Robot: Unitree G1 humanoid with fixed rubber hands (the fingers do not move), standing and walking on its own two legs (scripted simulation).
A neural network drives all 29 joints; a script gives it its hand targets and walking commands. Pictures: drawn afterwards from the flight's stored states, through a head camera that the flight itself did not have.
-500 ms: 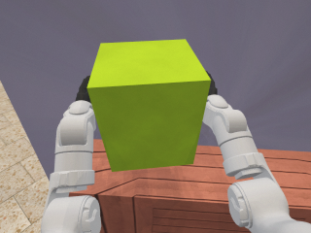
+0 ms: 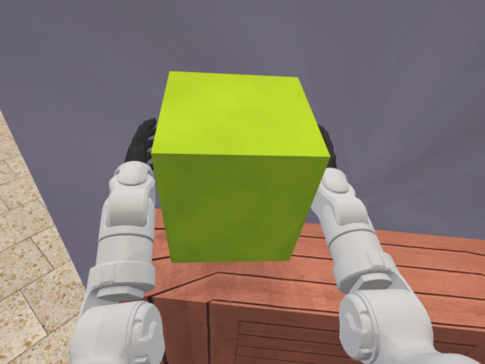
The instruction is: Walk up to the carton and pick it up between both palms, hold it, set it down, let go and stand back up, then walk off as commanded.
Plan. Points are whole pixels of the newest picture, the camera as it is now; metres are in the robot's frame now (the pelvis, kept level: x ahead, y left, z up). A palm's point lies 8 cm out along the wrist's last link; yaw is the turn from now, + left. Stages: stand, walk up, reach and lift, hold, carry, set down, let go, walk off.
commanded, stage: set down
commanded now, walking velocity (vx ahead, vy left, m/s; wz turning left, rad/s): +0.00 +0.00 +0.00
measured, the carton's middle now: (233, 172) +0.39 +0.00 +0.18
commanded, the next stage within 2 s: none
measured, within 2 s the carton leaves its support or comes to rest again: neither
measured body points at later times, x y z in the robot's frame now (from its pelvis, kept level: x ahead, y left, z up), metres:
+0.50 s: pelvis +0.01 +0.00 +0.00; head -0.03 +0.02 +0.45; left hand +0.41 +0.14 +0.16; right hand +0.40 -0.16 +0.16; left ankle +0.00 +0.12 -0.75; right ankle +0.02 -0.12 -0.75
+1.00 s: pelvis +0.01 +0.00 +0.00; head -0.01 +0.01 +0.45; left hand +0.41 +0.13 +0.13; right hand +0.40 -0.17 +0.13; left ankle +0.00 +0.12 -0.75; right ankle +0.02 -0.12 -0.75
